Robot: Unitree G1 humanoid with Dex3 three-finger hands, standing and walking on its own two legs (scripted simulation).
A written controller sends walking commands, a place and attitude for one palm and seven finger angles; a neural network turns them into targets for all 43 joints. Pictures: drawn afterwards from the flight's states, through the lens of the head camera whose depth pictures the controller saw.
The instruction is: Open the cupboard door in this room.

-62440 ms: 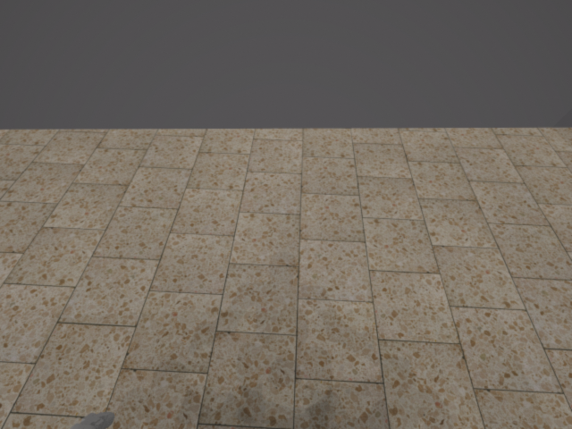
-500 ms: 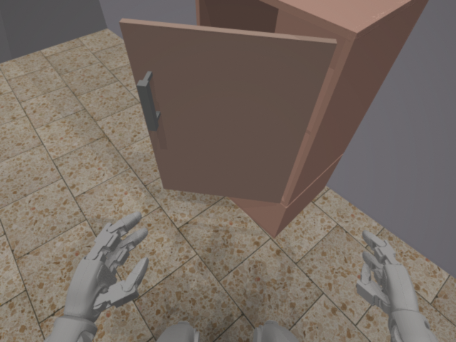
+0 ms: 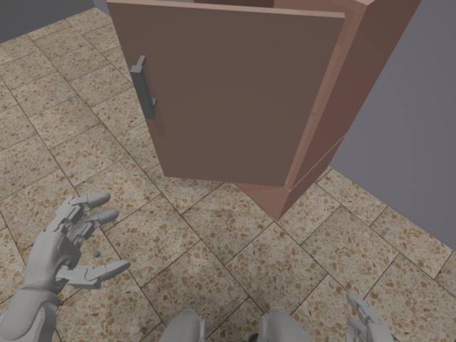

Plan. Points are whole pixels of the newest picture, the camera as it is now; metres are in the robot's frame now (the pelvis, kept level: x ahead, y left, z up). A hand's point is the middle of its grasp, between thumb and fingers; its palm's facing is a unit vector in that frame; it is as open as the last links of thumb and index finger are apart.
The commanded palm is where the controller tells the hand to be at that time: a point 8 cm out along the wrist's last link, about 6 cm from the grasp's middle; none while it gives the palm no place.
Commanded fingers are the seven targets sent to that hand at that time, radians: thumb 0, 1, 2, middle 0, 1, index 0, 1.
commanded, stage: raise the hand with hooked fingers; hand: left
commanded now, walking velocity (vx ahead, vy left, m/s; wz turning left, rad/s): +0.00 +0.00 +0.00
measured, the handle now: (146, 88) +0.62 +0.22 +0.04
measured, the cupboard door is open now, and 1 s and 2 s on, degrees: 39 39 39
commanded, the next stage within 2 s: move the hooked fingers beside the handle in 1.20 s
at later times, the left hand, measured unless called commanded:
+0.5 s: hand (60, 232) +0.27 +0.28 +0.05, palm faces -0.04 -1.00 -0.06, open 13.9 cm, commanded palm +0.26 +0.33 +0.06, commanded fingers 0.00 -0.50 0.30 -0.30 -1.20 -0.30 -1.20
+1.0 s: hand (54, 217) +0.30 +0.29 +0.06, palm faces -0.06 -1.00 -0.05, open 14.0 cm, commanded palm +0.27 +0.34 +0.06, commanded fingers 0.00 -0.50 0.30 -0.30 -1.20 -0.30 -1.20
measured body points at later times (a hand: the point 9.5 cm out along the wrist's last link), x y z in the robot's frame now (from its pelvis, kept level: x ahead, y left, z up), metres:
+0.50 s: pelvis +0.01 +0.02 +0.01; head +0.09 +0.04 +0.45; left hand +0.27 +0.33 +0.06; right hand +0.20 -0.21 -0.06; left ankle +0.01 +0.10 -0.65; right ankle +0.05 -0.09 -0.65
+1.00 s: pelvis +0.01 +0.02 +0.01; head +0.10 +0.04 +0.45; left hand +0.29 +0.35 +0.06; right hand +0.16 -0.24 -0.06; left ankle +0.01 +0.10 -0.65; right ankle +0.05 -0.09 -0.65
